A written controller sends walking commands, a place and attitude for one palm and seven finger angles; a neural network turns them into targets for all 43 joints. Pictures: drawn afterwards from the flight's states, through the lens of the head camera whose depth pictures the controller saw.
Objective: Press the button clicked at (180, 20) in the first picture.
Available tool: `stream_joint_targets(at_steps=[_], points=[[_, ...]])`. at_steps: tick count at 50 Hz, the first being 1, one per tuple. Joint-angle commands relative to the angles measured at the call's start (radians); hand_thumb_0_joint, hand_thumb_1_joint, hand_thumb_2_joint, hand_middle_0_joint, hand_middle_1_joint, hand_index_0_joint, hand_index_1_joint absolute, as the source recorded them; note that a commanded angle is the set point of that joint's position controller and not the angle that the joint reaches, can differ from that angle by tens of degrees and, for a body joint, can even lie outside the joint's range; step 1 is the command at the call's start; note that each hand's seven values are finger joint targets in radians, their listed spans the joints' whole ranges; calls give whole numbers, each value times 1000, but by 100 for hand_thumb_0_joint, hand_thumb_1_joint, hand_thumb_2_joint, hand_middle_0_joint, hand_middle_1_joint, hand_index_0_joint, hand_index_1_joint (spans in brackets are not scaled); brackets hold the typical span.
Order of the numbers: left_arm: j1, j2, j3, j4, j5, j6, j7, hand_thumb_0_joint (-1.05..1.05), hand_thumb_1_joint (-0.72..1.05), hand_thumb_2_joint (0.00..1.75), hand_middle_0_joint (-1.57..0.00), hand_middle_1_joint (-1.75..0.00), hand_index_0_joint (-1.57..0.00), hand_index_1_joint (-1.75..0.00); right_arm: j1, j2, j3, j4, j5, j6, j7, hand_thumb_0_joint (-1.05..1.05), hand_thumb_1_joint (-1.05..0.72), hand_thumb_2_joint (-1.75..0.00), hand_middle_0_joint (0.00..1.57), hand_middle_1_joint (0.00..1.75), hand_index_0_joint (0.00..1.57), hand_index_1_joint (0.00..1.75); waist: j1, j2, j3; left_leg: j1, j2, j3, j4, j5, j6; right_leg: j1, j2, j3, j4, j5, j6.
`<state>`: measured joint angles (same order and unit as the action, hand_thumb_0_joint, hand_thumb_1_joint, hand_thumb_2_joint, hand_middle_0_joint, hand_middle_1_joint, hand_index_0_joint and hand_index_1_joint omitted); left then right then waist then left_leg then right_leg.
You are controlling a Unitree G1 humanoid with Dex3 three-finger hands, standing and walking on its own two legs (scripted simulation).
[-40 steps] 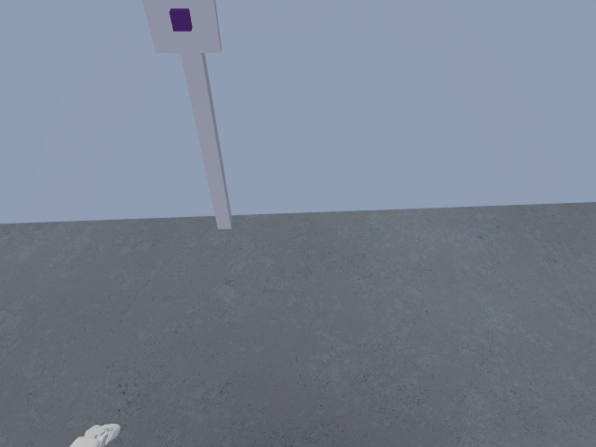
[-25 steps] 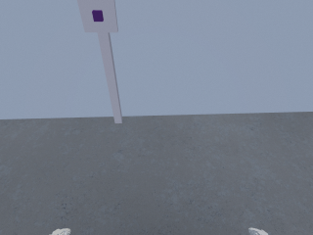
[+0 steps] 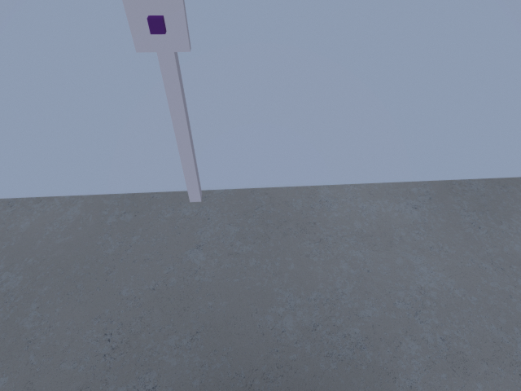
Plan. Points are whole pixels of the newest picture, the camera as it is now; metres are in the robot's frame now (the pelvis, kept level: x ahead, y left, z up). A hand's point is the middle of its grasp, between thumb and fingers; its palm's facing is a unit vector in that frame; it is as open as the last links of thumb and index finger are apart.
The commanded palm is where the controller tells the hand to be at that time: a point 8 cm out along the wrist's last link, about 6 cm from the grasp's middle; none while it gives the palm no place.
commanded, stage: stand and wait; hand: left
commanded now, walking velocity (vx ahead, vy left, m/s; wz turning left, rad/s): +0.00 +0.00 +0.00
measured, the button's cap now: (157, 24) +1.09 +0.39 +0.11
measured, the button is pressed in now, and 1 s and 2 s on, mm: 0 0 0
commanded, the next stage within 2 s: look at it before walking up in 0.10 s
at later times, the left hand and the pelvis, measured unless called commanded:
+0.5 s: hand out of the picture +0.07 +0.24 -0.16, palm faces -0.03 -0.95 -0.32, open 7.4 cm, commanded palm none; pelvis +0.00 -0.01 +0.00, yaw +0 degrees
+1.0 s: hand out of the picture +0.07 +0.23 -0.16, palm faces +0.01 -0.96 -0.30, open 7.4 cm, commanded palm none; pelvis +0.02 +0.00 +0.00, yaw +2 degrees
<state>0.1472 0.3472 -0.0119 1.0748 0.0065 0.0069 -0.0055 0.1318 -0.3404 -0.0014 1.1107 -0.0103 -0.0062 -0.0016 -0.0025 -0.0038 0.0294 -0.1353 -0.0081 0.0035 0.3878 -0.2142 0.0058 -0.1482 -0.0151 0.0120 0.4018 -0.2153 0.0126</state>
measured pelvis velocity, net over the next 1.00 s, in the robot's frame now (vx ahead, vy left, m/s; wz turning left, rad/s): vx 0.02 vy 0.00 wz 0.03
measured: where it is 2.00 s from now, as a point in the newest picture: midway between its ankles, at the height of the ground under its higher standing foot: (229, 356)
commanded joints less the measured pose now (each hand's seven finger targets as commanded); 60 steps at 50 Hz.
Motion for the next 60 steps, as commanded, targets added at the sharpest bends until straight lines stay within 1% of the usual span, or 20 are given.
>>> stream_joint_targets(at_steps=[1,20,26,37,42,43,44,45,47,48,49,50,51,52,54,55,57,58,59,60], points=[[-59,202,46,-64,5,-29,17,0,90,90,-20,-30,-20,-30,-66,-208,-36,-69,1,-25,-9,0,-90,-90,20,30,20,30,3,-7,-32,-23,117,-105,-82,49,29,-17,-101,103,-83,32,-41],[-56,199,47,-58,6,-35,18,0,90,90,-20,-30,-20,-30,-61,-203,-36,-58,3,-26,-9,0,-90,-90,20,30,20,30,3,-13,-48,-3,124,-101,-74,105,25,-11,-103,104,-85,97,-42],[-55,200,46,-58,5,-35,18,0,90,90,-20,-30,-20,-30,-65,-205,-35,-58,2,-29,-11,0,-90,-90,20,30,20,30,2,7,-67,16,127,-98,-71,146,24,5,-105,100,-77,147,-43],[-58,202,46,-53,6,-34,17,0,90,90,-20,-30,-20,-30,-71,-208,-34,-60,3,-27,-12,0,-90,-90,20,30,20,30,4,-6,-47,15,129,-97,-83,147,23,5,-104,95,-86,151,-40],[-55,203,46,-51,5,-34,17,0,90,90,-20,-30,-20,-30,-75,-210,-34,-59,3,-28,-12,0,-90,-90,20,30,20,30,4,3,-59,28,129,-97,-86,150,24,9,-104,95,-88,150,-39],[-27,140,35,-39,4,-27,19,0,90,90,-20,-30,-20,-30,-50,-145,-18,-47,0,-20,-8,0,-90,-90,20,30,20,30,5,2,-67,13,124,-92,-76,115,16,21,-105,81,-88,102,-28],[13,88,24,-26,5,-15,21,0,90,90,-20,-30,-20,-30,-18,-87,-6,-37,-5,-8,-4,0,-90,-90,20,30,20,30,7,-3,-59,-8,112,-84,-60,37,9,14,-103,75,-81,-9,-18],[41,85,25,-23,9,-7,20,0,90,90,-20,-30,-20,-30,8,-77,-4,-38,-7,1,0,0,-90,-90,20,30,20,30,12,-17,-48,-47,99,-88,-40,-69,13,11,-101,86,-82,-144,-19],[69,113,41,-29,14,1,12,0,90,90,-20,-30,-20,-30,16,-77,-9,-53,-14,10,3,0,-90,-90,20,30,20,30,24,-65,23,-181,63,-77,12,-240,16,3,-129,131,-119,-338,-40],[94,133,52,-35,17,3,11,0,90,90,-20,-30,-20,-30,15,-71,-11,-67,-15,14,5,0,-90,-90,20,30,20,30,37,-116,55,-263,34,-51,86,-286,12,17,-173,180,-158,-424,-65],[125,157,65,-42,19,3,13,0,90,90,-20,-30,-20,-30,16,-63,-14,-84,-14,17,5,0,-90,-90,20,30,20,30,47,-183,56,-316,18,0,203,-274,6,35,-246,254,-217,-498,-103],[160,170,75,-49,20,-2,16,0,90,90,-20,-30,-20,-30,-1,-63,-22,-109,-13,17,8,0,-90,-90,20,30,20,30,63,-221,65,-369,27,18,330,-294,5,49,-316,315,-261,-519,-144],[166,165,80,-53,21,-15,19,0,90,90,-20,-30,-20,-30,-18,-65,-30,-125,-11,10,13,0,-90,-90,20,30,20,30,63,-194,92,-411,59,4,417,-287,7,46,-361,337,-273,-461,-178],[159,157,83,-58,22,-28,20,0,90,90,-20,-30,-20,-30,-13,-57,-34,-132,-9,2,17,0,-90,-90,20,30,20,30,50,-152,87,-423,78,-3,451,-267,10,65,-368,309,-257,-361,-191],[135,139,86,-70,25,-42,18,0,90,90,-20,-30,-20,-30,28,-19,-35,-136,-4,-7,28,0,-90,-90,20,30,20,30,22,-114,67,-370,95,23,386,-255,8,70,-346,168,-190,-185,-178],[126,133,86,-73,25,-44,16,0,90,90,-20,-30,-20,-30,55,-2,-36,-132,-2,-10,32,0,-90,-90,20,30,20,30,9,-114,68,-312,90,53,321,-238,6,36,-330,106,-164,-157,-158],[102,109,88,-77,20,-40,14,0,90,90,-20,-30,-20,-30,183,26,-37,-99,-3,-16,30,0,-90,-90,20,30,20,30,-48,-84,46,-86,47,120,170,-102,4,-94,-267,-23,-58,-165,-101],[108,78,83,-78,13,-36,11,0,90,90,-20,-30,-20,-30,294,0,-46,-63,-6,-22,24,0,-90,-90,20,30,20,30,-86,17,8,65,34,100,87,-87,8,-167,-206,-100,115,-150,-65],[111,4,69,-100,4,-30,2,0,90,90,-20,-30,-20,-30,405,-87,-74,-31,-17,-29,13,0,-90,-90,20,30,20,30,-124,286,8,155,203,-232,-71,-294,75,-359,-88,-184,442,-226,-4],[55,-38,54,-155,8,-32,-1,0,90,90,-20,-30,-20,-30,488,-148,-87,-23,-15,-37,2,0,-90,-90,20,30,20,30,-132,391,39,172,384,-558,-235,-352,154,-558,-9,-141,663,-409,21]])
